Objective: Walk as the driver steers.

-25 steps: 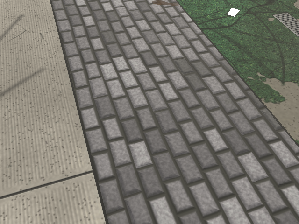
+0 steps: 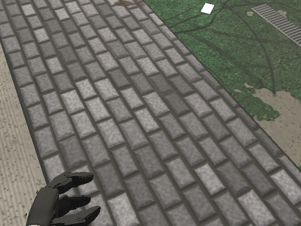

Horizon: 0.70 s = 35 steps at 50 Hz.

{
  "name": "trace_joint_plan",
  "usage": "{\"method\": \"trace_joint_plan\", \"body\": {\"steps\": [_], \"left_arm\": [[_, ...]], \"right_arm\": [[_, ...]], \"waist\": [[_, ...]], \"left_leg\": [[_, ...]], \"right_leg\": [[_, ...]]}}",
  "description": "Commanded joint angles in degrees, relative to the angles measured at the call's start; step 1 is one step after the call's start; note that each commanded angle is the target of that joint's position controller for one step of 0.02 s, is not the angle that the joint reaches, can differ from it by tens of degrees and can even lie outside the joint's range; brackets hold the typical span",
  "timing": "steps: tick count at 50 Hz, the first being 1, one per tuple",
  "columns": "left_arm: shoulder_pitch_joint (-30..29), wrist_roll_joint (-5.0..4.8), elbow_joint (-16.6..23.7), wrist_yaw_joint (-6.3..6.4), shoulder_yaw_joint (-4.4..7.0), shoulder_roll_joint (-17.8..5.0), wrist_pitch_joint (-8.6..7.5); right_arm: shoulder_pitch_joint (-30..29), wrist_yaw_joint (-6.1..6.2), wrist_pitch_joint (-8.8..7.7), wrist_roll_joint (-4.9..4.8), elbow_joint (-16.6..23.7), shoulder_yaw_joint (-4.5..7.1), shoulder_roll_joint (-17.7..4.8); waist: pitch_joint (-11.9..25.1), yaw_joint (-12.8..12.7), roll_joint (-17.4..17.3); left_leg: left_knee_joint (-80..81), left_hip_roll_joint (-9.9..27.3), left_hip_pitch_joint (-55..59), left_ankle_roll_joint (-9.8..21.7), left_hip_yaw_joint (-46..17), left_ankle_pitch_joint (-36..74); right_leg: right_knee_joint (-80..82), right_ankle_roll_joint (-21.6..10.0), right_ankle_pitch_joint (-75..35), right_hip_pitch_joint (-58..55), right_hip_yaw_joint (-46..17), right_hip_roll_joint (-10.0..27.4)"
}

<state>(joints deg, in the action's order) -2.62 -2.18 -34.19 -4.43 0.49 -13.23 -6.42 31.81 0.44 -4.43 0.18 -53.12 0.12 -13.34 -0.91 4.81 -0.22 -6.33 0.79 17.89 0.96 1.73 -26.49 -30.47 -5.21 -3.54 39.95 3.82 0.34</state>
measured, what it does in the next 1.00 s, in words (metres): walks ahead, turning left: right foot, then left foot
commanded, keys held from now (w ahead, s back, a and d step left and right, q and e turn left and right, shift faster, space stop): w+shift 0.14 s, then w+q+shift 0.84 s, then q+shift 0.02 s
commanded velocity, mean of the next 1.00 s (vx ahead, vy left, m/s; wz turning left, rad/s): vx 0.99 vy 0.00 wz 0.63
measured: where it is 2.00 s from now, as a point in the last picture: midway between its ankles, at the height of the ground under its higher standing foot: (79, 90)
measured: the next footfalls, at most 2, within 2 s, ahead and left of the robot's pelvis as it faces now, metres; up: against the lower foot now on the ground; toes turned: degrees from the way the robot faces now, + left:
right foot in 0.02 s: +0.26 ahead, -0.11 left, +0.00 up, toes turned -2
left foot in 0.52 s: +0.70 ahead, +0.12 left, +0.00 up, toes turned +14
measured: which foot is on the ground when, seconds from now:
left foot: down 0.00-0.04, up 0.06-0.50, down 0.52-0.96, up 0.98-1.00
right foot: up 0.00-0.00, down 0.02-0.54, up 0.56-0.94, down 0.96-1.00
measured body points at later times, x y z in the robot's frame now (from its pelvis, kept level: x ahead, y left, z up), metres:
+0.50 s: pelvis +0.46 +0.02 +0.00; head +0.48 +0.03 +0.45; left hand +0.42 +0.28 -0.14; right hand +0.72 -0.17 -0.07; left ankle +0.67 +0.13 -0.68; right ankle +0.22 -0.11 -0.69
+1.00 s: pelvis +0.93 +0.14 +0.00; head +0.95 +0.16 +0.45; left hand +1.00 +0.48 -0.03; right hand +1.12 -0.09 -0.11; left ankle +0.68 +0.11 -0.66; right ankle +1.12 +0.10 -0.71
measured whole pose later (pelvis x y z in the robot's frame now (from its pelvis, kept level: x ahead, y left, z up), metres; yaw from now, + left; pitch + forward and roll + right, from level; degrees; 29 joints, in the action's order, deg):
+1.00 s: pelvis +0.93 +0.14 +0.00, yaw +40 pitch +2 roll -3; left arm -0.3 -1.2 -31.2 0.0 2.2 -15.1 -8.9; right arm 23.3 0.6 -2.2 -1.9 -43.8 4.8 -17.4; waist -1.7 5.2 -2.0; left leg -51.7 -7.7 -3.9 5.6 -18.4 -31.7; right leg -33.7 3.0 5.5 30.6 -4.1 -2.5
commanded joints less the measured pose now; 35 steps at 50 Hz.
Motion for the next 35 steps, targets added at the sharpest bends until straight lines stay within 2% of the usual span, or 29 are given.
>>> {"method": "trace_joint_plan", "body": {"steps": [1,2,3,4,5,6,7,8,9,10,11,13,15,17,19,20,21,23,24,25,26,27,28,29,30,31,32,33,35], "left_arm": [[18.73,-0.77,-0.29,1.67,5.03,-12.25,0.7],[32.0,0.13,-4.02,2.95,5.91,-16.81,1.64],[33.37,0.52,-5.31,2.12,6.27,-17.93,0.56],[33.54,1.39,-6.97,2.63,5.1,-11.53,0.59],[30.39,2.41,-7.14,2.94,4.32,-9.21,0.42],[26.92,2.9,-7.88,2.58,4.23,-9.09,-0.13],[23.09,3.48,-7.92,2.26,3.68,-7.23,-0.75],[20.05,4.21,-8.01,2.2,3.1,-5.12,-0.98],[18.18,3.55,-8.26,2.06,2.9,-3.89,-1.15],[17.35,2.55,-8.81,1.98,3.0,-4.17,-1.45],[16.78,2.07,-9.44,1.98,3.21,-5.03,-1.75],[17.45,2.59,-10.32,2.48,3.57,-6.56,-2.15],[18.44,3.01,-10.68,3.16,3.39,-6.72,-2.56],[20.82,2.98,-11.19,3.8,3.13,-7.28,-2.97],[24.44,2.77,-12.35,4.3,3.08,-8.54,-2.71],[25.47,2.72,-12.85,4.48,3.22,-9.77,-2.28],[25.34,2.86,-12.73,4.71,3.38,-10.98,-1.68],[25.13,3.61,-11.76,5.79,4.15,-14.24,0.27],[23.98,3.97,-11.18,6.43,4.68,-15.91,1.53],[20.96,4.18,-10.13,6.68,5.09,-17.18,2.51],[16.87,3.63,-8.55,6.61,5.16,-17.1,2.69],[18.48,4.36,-7.66,5.57,2.87,-8.69,1.0],[25.23,1.56,-3.08,3.91,0.4,-1.87,-2.02],[17.63,0.56,-1.86,3.42,1.11,-8.42,-4.4],[12.53,-0.52,0.3,3.36,1.45,-9.29,-5.21],[11.48,0.66,0.22,3.89,1.29,-8.17,-5.27],[12.33,1.86,0.01,4.22,1.46,-7.76,-4.86],[13.96,2.43,-0.39,4.19,1.83,-8.08,-3.89],[13.68,3.11,-0.1,4.63,2.27,-8.54,-2.34]], "right_arm": [[-3.56,0.82,1.47,1.79,2.43,3.14,-13.6],[-3.61,1.09,1.04,2.56,5.06,1.88,-9.46],[4.91,-0.5,-1.27,-0.11,5.09,-0.79,0.84],[-2.44,-0.88,-3.42,-3.04,5.99,1.24,-7.92],[-11.83,-1.05,-4.14,-4.99,9.38,1.64,-9.2],[-16.18,-1.02,-4.54,-4.03,11.16,0.87,-7.22],[-17.29,-0.97,-4.17,-2.7,11.44,1.18,-6.37],[-13.9,-1.42,-2.97,-2.84,10.61,1.19,-5.41],[-12.07,-1.55,-1.64,-2.95,9.67,1.2,-4.69],[-11.26,-1.41,-0.37,-3.01,9.3,1.14,-4.04],[-12.41,-1.14,0.58,-2.9,9.56,1.05,-3.72],[-17.49,-0.53,1.15,-2.23,11.42,1.07,-4.32],[-21.56,-0.7,0.63,-1.72,12.89,1.32,-5.0],[-25.56,-1.72,-0.13,-1.45,14.0,1.26,-4.55],[-30.12,-2.93,-0.76,-1.86,15.7,1.05,-3.68],[-32.19,-3.68,-1.0,-2.19,16.9,0.99,-3.49],[-32.83,-4.4,-1.2,-2.36,17.66,1.41,-4.5],[-31.15,-5.29,-1.16,-2.66,18.66,2.96,-7.82],[-25.87,-5.24,-0.55,-3.13,18.24,3.91,-9.45],[-14.85,-4.9,0.42,-3.25,16.01,5.42,-12.37],[0.03,-4.03,1.45,-2.8,12.18,7.45,-16.4],[2.71,-2.77,2.76,-2.71,10.04,7.73,-18.67],[-2.09,-2.82,1.48,-0.92,13.13,7.31,-18.83],[-1.4,-2.73,0.65,-0.41,13.9,6.62,-13.76],[-2.89,-2.97,-0.35,0.23,13.89,6.11,-11.82],[-6.43,-3.57,-1.09,-0.01,14.48,5.83,-10.93],[-10.3,-3.5,-1.49,-0.2,15.45,5.77,-10.63],[-12.94,-3.11,-1.42,-0.18,16.42,5.44,-9.99],[-13.8,-2.25,-1.12,-1.56,16.28,5.09,-8.89]], "waist": [[9.63,-17.4,-12.15],[20.3,-19.71,-3.92],[32.46,-11.79,20.28],[27.9,-15.17,15.18],[15.78,-14.48,10.75],[8.86,-11.67,-0.59],[5.49,-8.22,-2.58],[3.69,-4.66,-0.36],[2.11,-3.17,1.24],[0.0,-2.12,2.37],[-2.76,-1.69,2.61],[-6.53,-2.73,1.92],[-7.53,-3.9,1.55],[-7.3,-5.87,-0.84],[-8.1,-7.88,-2.05],[-8.61,-8.26,-0.95],[-8.01,-7.73,0.25],[-3.5,-5.15,4.33],[-0.34,-1.43,7.25],[4.91,4.54,9.72],[10.69,11.64,7.87],[9.29,7.81,-9.19],[16.9,-1.66,-22.93],[17.03,3.3,-11.01],[10.09,1.46,-3.62],[5.57,-2.15,6.08],[3.4,-5.0,6.78],[1.58,-7.06,5.35],[-1.22,-8.02,3.47]], "left_leg": [[-34.5,13.12,-11.21,5.51,0.62,87.11],[-55.64,9.49,-31.14,5.32,-1.06,62.59],[-77.76,-4.14,-52.92,2.3,-8.3,4.71],[-80.07,-1.43,-59.3,5.22,-13.11,3.94],[-80.87,0.97,-62.73,5.83,-10.95,4.66],[-76.69,3.2,-61.56,6.02,-10.0,6.79],[-72.29,5.59,-58.72,5.79,-9.75,9.36],[-71.15,7.38,-55.63,5.31,-10.48,10.93],[-69.73,8.38,-54.37,4.63,-10.39,11.0],[-68.07,9.34,-54.5,3.82,-10.33,10.85],[-66.7,9.87,-56.1,3.02,-10.33,12.22],[-61.85,9.51,-60.0,1.53,-10.22,19.58],[-53.71,7.87,-60.07,0.94,-7.53,29.72],[-45.6,6.52,-57.51,1.83,-3.2,39.94],[-38.06,4.87,-56.56,3.45,-0.83,44.3],[-34.39,4.34,-56.83,4.27,-0.03,44.44],[-31.73,2.58,-56.3,5.07,1.89,42.98],[-31.42,-2.93,-52.44,6.51,7.52,34.85],[-33.16,-5.14,-47.99,7.37,9.04,28.58],[-35.57,-5.91,-37.34,9.06,8.16,23.8],[-32.55,-5.2,-17.87,11.08,3.26,23.96],[-34.0,0.19,-6.34,13.46,-8.1,16.73],[-18.52,12.25,7.65,27.27,-46.8,-7.01],[-8.2,12.58,6.52,23.23,-54.02,-14.36],[-6.43,11.7,-1.15,20.15,-50.36,-11.27],[-6.48,9.85,-11.13,18.77,-45.89,-5.04],[-6.89,7.45,-18.97,19.06,-41.33,1.33],[-6.11,4.56,-24.37,18.76,-36.37,6.12],[-5.39,1.82,-30.96,18.25,-30.02,12.41]], "right_leg": [[-1.83,-4.26,6.94,-31.83,2.26,-3.94],[-7.95,-6.2,17.73,-57.18,-14.65,8.61],[5.39,-17.27,46.74,-75.96,-49.36,21.41],[14.95,-13.12,51.0,-72.41,-54.54,18.75],[14.48,-10.86,41.72,-63.04,-43.14,17.42],[16.38,-9.91,32.24,-51.09,-36.51,15.48],[17.18,-9.59,27.03,-41.85,-30.64,13.19],[18.38,-9.42,26.51,-35.47,-26.52,12.2],[20.24,-9.26,25.73,-31.36,-23.33,11.81],[22.28,-8.67,24.68,-27.84,-19.88,11.99],[24.06,-7.76,22.2,-24.76,-16.44,12.1],[25.94,-6.19,13.87,-22.2,-8.69,10.69],[26.61,-4.43,7.24,-22.06,-0.97,7.84],[27.33,-2.39,3.8,-24.41,4.13,6.78],[28.02,-0.57,0.35,-30.16,6.2,7.92],[27.38,0.4,-2.99,-34.08,6.68,9.2],[25.29,1.48,-13.16,-38.87,7.81,9.68],[16.19,3.18,-43.35,-48.11,8.97,10.82],[7.53,3.39,-57.67,-50.51,9.15,12.0],[-5.39,2.89,-65.36,-48.77,8.67,13.06],[-23.81,2.77,-59.38,-38.55,7.95,11.5],[-47.7,4.18,3.41,-19.74,5.9,2.38],[-64.99,5.47,35.67,4.67,-6.19,-7.24],[-61.73,1.31,29.37,7.35,-13.49,-3.71],[-55.89,-0.21,25.21,7.98,-13.31,-1.6],[-50.7,0.06,22.63,4.61,-13.17,0.43],[-46.33,1.2,21.33,0.87,-13.57,1.8],[-43.76,2.6,20.72,-2.13,-13.75,3.03],[-36.25,5.34,20.18,-3.87,-12.03,4.44]]}}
